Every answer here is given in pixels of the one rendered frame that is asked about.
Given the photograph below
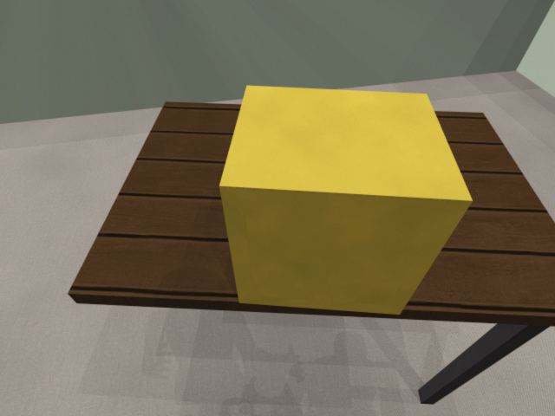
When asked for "carton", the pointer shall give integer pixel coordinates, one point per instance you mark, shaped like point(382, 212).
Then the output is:
point(337, 199)

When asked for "table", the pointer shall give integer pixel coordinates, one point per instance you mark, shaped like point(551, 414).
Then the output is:
point(164, 242)

